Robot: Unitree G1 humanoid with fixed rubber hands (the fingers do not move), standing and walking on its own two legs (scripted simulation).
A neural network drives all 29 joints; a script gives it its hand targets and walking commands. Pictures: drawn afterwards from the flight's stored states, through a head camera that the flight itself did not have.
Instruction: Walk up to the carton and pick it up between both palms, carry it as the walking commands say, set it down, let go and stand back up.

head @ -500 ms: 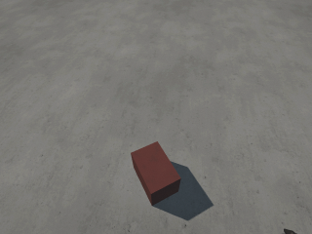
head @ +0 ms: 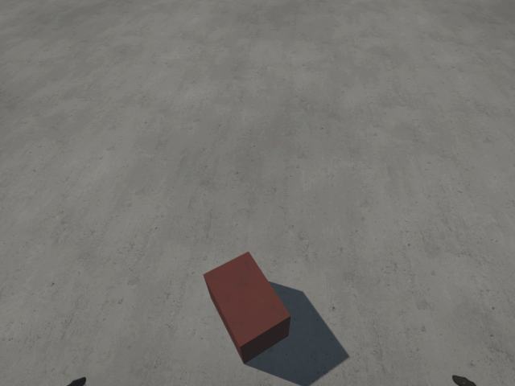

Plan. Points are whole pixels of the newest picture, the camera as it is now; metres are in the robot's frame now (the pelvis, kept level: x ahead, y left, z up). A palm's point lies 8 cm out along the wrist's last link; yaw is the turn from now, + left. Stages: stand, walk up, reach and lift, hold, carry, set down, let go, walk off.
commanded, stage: walk up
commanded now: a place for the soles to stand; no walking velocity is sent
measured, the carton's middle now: (246, 305) +0.54 +0.07 -0.66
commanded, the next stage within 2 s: none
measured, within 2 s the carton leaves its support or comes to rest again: neither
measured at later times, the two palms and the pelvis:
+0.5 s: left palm out of the picture +0.14 +0.32 -0.07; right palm out of the picture +0.07 -0.41 -0.06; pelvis +0.02 -0.04 +0.00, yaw +6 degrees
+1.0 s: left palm out of the picture +0.05 +0.21 -0.10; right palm (481, 277) +0.33 -0.41 -0.08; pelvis +0.10 -0.14 -0.01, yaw +22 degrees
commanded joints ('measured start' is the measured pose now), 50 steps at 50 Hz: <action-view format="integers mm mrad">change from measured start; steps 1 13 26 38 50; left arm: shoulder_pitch -43 -141 -74 114 237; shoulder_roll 187 161 181 255 187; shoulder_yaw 31 14 155 158 96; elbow -1 108 -274 -283 -199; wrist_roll -4 1 76 43 3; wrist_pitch -4 10 126 64 22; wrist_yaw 7 -6 -131 -55 -4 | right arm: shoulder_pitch -34 -129 196 271 59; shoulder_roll -182 -165 -378 -237 -253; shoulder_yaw -36 -28 -150 -106 -100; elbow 4 98 -105 -139 -227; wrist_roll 2 -4 -60 -14 -22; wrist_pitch -3 5 -75 -50 -19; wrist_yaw -4 1 -96 -55 -34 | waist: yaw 1 9 1 6 33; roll -46 -16 149 -148 125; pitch -113 -94 -16 49 -46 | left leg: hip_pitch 76 144 -74 -193 -72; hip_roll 80 98 191 10 135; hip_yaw -87 -82 -362 -1 -288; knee -117 -301 -258 306 -67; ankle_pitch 246 226 -202 -189 409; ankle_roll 76 52 214 46 243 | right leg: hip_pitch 78 183 -131 -23 -21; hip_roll -120 -117 -50 -289 -27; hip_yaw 130 104 98 245 18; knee -164 -333 241 -254 153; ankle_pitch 248 215 -175 17 -159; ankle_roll -53 -20 -8 -230 -32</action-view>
